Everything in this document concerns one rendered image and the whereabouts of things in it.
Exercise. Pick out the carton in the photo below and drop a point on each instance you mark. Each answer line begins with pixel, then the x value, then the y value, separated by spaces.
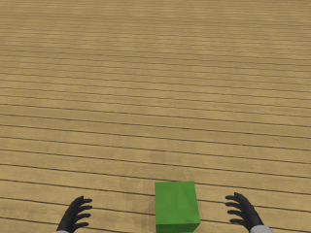
pixel 176 208

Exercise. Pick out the right robot hand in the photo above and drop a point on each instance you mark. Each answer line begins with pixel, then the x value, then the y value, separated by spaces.
pixel 247 211

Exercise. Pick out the left robot hand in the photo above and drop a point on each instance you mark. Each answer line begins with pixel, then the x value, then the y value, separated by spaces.
pixel 68 221

